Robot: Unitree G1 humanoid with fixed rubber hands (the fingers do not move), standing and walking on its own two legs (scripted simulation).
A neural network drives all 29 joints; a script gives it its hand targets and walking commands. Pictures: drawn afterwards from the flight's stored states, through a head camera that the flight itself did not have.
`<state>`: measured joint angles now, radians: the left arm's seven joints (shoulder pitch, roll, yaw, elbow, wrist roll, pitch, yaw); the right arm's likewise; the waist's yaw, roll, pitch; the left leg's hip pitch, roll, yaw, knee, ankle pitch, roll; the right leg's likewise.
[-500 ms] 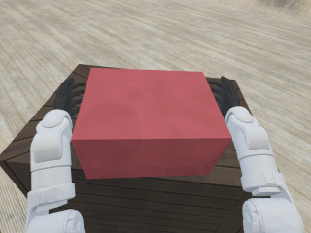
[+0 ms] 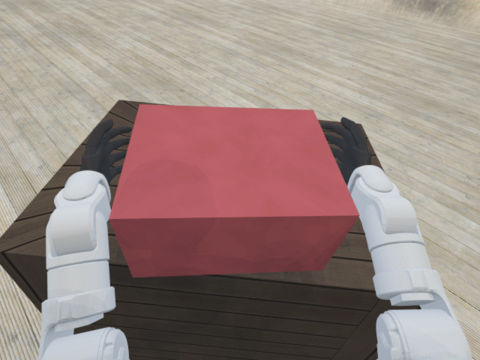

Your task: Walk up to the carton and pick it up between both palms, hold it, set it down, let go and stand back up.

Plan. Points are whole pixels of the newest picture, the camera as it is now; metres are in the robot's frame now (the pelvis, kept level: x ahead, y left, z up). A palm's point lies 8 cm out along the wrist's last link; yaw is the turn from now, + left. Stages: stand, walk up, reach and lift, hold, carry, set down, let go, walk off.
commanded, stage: hold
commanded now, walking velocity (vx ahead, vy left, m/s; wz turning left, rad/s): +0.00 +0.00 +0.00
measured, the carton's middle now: (230, 186) +0.36 +0.01 +0.15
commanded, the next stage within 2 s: none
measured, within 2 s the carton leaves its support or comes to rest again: neither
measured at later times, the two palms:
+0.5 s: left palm (99, 173) +0.35 +0.20 +0.19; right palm (357, 168) +0.36 -0.20 +0.20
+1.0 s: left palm (98, 171) +0.35 +0.21 +0.19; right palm (356, 167) +0.36 -0.19 +0.20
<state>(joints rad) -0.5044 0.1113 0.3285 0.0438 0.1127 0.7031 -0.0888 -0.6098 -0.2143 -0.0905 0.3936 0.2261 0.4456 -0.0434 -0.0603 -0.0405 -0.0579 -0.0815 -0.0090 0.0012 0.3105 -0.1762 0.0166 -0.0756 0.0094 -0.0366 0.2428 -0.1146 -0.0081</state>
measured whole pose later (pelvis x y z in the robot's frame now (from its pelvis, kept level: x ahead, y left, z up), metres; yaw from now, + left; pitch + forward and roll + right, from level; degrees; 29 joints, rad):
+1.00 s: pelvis +0.00 +0.00 +0.00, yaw +0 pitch -3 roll -1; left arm -0.53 0.12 0.34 0.09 0.11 0.69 -0.09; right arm -0.63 -0.21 -0.10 0.42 0.21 0.44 -0.04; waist -0.06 -0.04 -0.06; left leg -0.09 -0.01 0.00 0.31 -0.17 0.02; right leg -0.08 0.01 -0.04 0.25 -0.11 -0.01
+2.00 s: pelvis +0.00 +0.00 +0.00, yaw +0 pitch -3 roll -1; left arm -0.52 0.12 0.33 0.08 0.11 0.70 -0.09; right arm -0.62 -0.21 -0.10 0.41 0.21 0.45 -0.04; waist -0.06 -0.04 -0.06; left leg -0.08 -0.01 -0.01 0.31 -0.17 0.01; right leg -0.07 0.01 -0.04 0.25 -0.11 -0.01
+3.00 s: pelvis +0.00 +0.00 +0.00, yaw +0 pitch -3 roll -1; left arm -0.52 0.12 0.33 0.09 0.11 0.69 -0.09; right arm -0.62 -0.21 -0.09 0.42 0.21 0.44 -0.04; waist -0.07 -0.04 -0.06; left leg -0.08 -0.01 -0.01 0.31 -0.17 0.02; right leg -0.08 0.01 -0.04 0.25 -0.12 -0.01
